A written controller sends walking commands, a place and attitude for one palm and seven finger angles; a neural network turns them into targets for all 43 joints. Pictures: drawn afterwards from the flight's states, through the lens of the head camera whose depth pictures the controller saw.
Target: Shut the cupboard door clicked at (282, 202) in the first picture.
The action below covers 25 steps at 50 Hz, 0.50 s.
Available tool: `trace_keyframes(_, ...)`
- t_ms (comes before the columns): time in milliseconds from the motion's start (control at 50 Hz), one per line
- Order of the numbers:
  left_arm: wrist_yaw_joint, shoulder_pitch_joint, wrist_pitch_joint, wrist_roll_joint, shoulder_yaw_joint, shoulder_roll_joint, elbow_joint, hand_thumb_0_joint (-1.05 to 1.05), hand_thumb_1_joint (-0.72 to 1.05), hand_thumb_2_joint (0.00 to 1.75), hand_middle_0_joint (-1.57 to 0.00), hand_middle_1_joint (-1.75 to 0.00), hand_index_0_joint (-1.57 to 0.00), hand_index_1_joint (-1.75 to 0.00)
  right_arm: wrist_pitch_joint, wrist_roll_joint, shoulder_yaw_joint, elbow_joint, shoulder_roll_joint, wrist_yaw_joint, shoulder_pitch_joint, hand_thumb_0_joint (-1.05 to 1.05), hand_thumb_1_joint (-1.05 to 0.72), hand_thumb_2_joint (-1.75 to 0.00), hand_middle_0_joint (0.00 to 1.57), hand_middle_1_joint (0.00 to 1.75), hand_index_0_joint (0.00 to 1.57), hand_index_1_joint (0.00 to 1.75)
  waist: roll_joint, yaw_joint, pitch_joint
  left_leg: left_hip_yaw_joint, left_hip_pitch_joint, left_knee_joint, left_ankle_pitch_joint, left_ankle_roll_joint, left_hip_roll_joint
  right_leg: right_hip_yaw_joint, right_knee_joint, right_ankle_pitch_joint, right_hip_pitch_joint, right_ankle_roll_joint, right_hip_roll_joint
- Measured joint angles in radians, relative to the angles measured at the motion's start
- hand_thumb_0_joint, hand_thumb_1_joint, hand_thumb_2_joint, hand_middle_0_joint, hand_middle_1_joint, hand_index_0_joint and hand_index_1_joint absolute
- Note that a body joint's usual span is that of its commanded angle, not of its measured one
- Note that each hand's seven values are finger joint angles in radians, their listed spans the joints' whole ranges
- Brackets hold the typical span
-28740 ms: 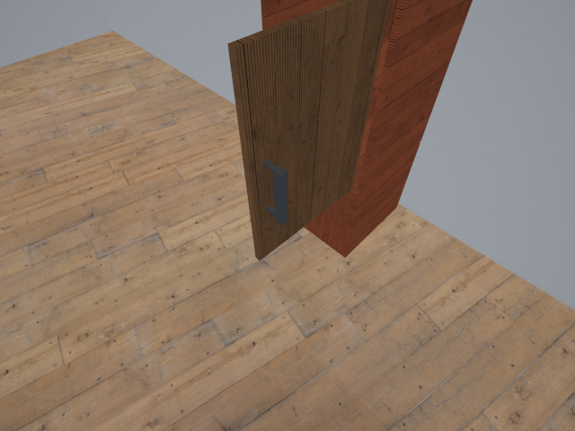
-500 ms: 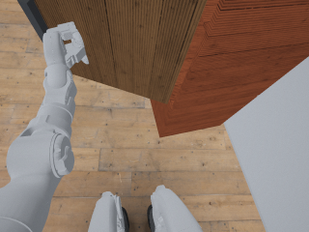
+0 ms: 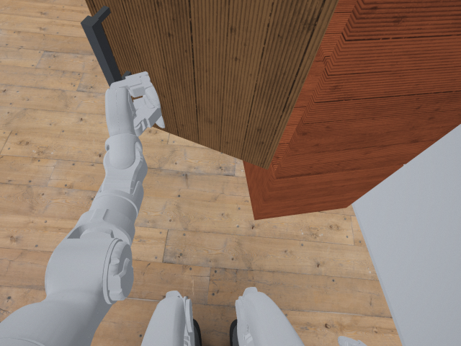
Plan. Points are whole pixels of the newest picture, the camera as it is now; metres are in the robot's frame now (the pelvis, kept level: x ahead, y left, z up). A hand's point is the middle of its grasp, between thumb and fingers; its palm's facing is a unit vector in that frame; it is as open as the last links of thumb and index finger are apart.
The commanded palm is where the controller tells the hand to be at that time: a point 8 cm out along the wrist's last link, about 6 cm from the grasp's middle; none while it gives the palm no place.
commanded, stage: draw the hand back to the body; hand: left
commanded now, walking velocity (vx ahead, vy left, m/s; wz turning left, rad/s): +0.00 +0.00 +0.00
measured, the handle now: (111, 53) +0.66 +0.17 +0.04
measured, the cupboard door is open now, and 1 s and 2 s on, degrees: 60 60 60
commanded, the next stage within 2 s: step back with the hand held close in 1.48 s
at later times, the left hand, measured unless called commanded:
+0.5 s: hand (67, 167) +0.35 +0.16 +0.15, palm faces +0.02 -0.99 -0.13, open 3.1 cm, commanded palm +0.31 +0.22 +0.18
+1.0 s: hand out of the picture +0.24 +0.29 +0.26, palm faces +0.38 -0.85 -0.37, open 5.3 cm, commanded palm +0.18 +0.33 +0.28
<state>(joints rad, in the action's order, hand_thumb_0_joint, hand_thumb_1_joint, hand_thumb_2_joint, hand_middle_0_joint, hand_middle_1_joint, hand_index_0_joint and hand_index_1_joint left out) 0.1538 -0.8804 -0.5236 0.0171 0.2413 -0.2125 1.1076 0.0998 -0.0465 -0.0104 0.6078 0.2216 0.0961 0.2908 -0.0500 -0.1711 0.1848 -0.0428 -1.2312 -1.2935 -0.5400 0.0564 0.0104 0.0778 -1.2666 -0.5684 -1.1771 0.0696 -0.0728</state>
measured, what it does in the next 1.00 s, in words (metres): rises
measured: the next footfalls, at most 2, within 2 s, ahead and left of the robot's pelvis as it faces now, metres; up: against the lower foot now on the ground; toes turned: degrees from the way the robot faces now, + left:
none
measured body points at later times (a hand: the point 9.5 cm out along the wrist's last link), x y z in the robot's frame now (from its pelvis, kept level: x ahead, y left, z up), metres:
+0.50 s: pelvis +0.02 +0.01 +0.09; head +0.04 +0.01 +0.54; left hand +0.34 +0.22 +0.16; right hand +0.17 -0.25 +0.00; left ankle +0.03 +0.09 -0.61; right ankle +0.01 -0.08 -0.61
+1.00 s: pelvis +0.04 +0.04 +0.13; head +0.02 +0.02 +0.58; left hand +0.21 +0.33 +0.28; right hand +0.24 -0.16 +0.04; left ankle +0.03 +0.09 -0.61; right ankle +0.01 -0.08 -0.61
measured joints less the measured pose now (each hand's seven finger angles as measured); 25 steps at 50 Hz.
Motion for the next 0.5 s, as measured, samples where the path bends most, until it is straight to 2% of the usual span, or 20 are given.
trace_keyframes(80, -0.046, 0.197, 0.017, -0.047, -0.025, 0.002, -0.212, 0.02, 0.90, 0.90, -1.30, -1.50, -1.30, -1.50, 0.019, 0.027, -0.005, -0.008, -0.005, -0.001, 0.050, 0.00, -0.91, -0.90, 0.20, 0.30, 0.20, 0.30, -0.016, 0.044, -0.010, -0.020, 0.100, 0.073, 0.014, 0.003, 0.003, -0.026, 0.065, 0.020, 0.088, -0.004, -0.006)
trace_keyframes(160, -0.094, 0.375, 0.091, -0.112, -0.083, 0.018, -0.362, 0.02, 0.90, 0.90, -1.30, -1.50, -1.30, -1.50, 0.029, 0.062, 0.004, -0.006, -0.003, -0.021, 0.092, 0.01, -0.91, -0.90, 0.20, 0.30, 0.20, 0.30, -0.018, 0.092, -0.021, -0.024, 0.249, 0.186, 0.048, 0.003, -0.004, -0.038, 0.176, 0.053, 0.236, -0.010, -0.004)
trace_keyframes(240, -0.125, 0.462, 0.132, -0.159, -0.127, 0.029, -0.428, 0.02, 0.90, 0.90, -1.30, -1.50, -1.30, -1.50, 0.009, 0.083, 0.016, -0.004, 0.005, -0.057, 0.091, 0.01, -0.91, -0.90, 0.20, 0.30, 0.21, 0.30, 0.001, 0.109, -0.032, -0.003, 0.370, 0.278, 0.085, -0.001, -0.015, -0.025, 0.279, 0.087, 0.368, -0.012, 0.002)
trace_keyframes(340, -0.151, 0.531, 0.123, -0.161, -0.162, 0.016, -0.516, 0.01, 0.90, 0.90, -1.31, -1.50, -1.30, -1.50, -0.027, 0.092, 0.005, -0.022, 0.033, -0.084, 0.035, 0.01, -0.91, -0.90, 0.20, 0.30, 0.21, 0.30, 0.022, 0.105, -0.045, 0.015, 0.456, 0.327, 0.103, -0.001, -0.017, -0.011, 0.347, 0.112, 0.467, -0.010, 0.001)
trace_keyframes(400, -0.178, 0.598, 0.143, -0.167, -0.174, 0.008, -0.586, 0.01, 0.90, 0.90, -1.29, -1.48, -1.29, -1.49, -0.037, 0.099, -0.002, -0.046, 0.053, -0.091, -0.002, 0.01, -0.91, -0.90, 0.20, 0.30, 0.20, 0.30, 0.021, 0.111, -0.050, 0.007, 0.506, 0.354, 0.109, 0.004, -0.018, -0.021, 0.375, 0.121, 0.515, -0.015, 0.001)
trace_keyframes(420, -0.186, 0.626, 0.157, -0.173, -0.175, 0.005, -0.614, 0.01, 0.90, 0.90, -1.28, -1.47, -1.28, -1.48, -0.039, 0.103, -0.003, -0.055, 0.058, -0.093, -0.013, 0.01, -0.91, -0.90, 0.20, 0.30, 0.20, 0.30, 0.019, 0.114, -0.052, 0.003, 0.525, 0.366, 0.111, 0.006, -0.019, -0.026, 0.386, 0.124, 0.532, -0.018, 0.002)
trace_keyframes(500, -0.145, 0.776, 0.283, -0.132, -0.215, -0.029, -0.788, 0.01, 0.90, 0.90, -1.22, -1.40, -1.22, -1.41, 0.005, 0.117, -0.004, -0.096, 0.043, -0.130, -0.054, 0.01, -0.91, -0.90, 0.20, 0.30, 0.20, 0.30, 0.017, 0.133, -0.069, -0.017, 0.647, 0.461, 0.139, 0.016, -0.030, -0.051, 0.465, 0.149, 0.644, -0.027, 0.011)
